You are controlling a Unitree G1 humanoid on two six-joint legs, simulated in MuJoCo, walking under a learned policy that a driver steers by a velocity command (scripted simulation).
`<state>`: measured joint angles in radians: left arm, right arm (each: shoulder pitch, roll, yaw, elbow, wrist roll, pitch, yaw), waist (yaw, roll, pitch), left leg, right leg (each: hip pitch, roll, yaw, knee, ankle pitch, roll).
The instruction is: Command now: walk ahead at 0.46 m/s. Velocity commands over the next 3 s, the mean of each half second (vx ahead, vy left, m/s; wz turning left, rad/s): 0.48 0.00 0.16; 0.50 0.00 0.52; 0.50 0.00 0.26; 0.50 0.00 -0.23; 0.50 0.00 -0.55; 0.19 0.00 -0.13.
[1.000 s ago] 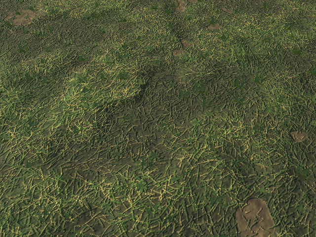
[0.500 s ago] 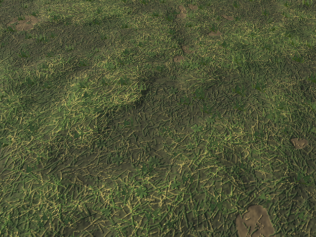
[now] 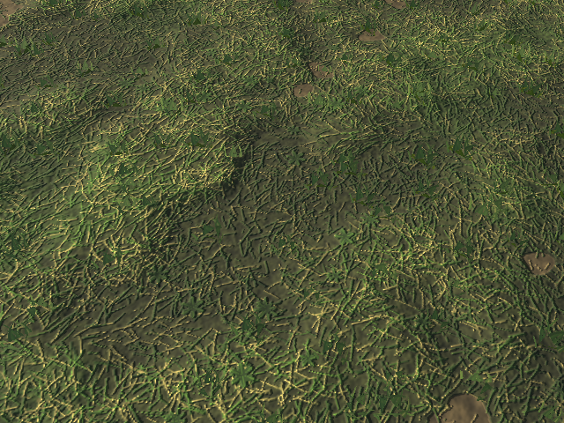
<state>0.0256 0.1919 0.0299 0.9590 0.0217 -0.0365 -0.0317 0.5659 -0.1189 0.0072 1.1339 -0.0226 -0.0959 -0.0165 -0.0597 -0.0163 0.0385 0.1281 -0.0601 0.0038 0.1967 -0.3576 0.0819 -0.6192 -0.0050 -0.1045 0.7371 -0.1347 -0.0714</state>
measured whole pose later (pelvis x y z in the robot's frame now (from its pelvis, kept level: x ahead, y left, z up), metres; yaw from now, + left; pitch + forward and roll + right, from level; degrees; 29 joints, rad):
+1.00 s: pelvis +0.56 +0.06 +0.01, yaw +23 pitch +2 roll +0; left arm 0.05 0.24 0.03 0.77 0.04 -0.03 -0.02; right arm 0.42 -0.24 -0.07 0.94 0.00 -0.06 0.00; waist -0.07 -0.04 0.04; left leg -0.04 -0.15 -0.12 0.27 -0.24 0.14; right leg -0.69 -0.11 0.04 0.82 -0.07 0.04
